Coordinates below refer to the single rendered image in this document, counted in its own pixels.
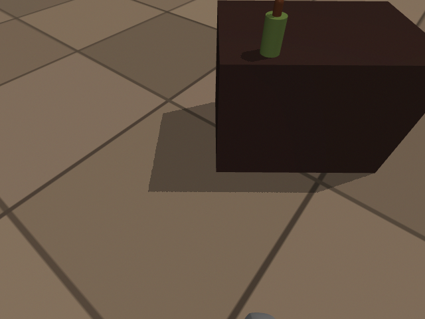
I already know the bottle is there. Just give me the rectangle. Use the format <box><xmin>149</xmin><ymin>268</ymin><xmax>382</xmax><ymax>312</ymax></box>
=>
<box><xmin>260</xmin><ymin>0</ymin><xmax>288</xmax><ymax>58</ymax></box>

